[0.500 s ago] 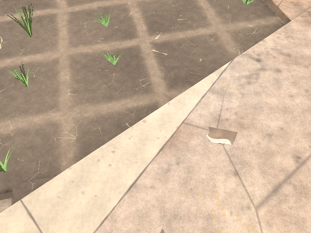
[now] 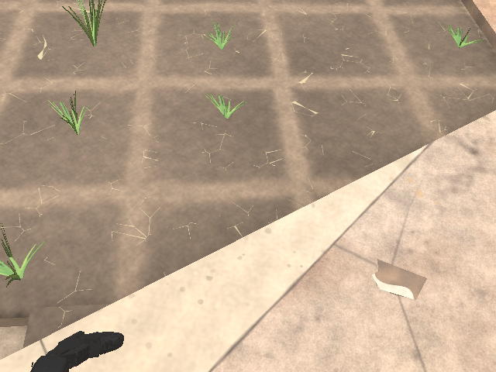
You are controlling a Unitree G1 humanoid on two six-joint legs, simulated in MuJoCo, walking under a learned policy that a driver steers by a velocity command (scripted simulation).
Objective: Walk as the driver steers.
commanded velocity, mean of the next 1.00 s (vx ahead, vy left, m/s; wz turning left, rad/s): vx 0.49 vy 0.00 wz -0.11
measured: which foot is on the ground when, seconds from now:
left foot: down 0.00-0.10, up 0.12-0.58, down 0.60-1.00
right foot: up 0.00-0.06, down 0.08-0.62, up 0.64-1.00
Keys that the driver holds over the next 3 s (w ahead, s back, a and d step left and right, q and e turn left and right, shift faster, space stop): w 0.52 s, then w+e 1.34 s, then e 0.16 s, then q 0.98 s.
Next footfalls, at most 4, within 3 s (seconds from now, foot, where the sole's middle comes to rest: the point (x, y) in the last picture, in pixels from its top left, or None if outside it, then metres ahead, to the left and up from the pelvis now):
0.08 right None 0.24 -0.11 -0.77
0.60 left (175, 348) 0.53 0.14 -0.77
1.10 right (255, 264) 0.77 -0.09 -0.77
1.78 left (237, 169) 1.23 -0.07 -0.87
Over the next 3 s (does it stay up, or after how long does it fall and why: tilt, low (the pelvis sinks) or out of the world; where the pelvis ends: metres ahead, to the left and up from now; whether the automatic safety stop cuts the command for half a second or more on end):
stays up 1.26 -0.17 -0.09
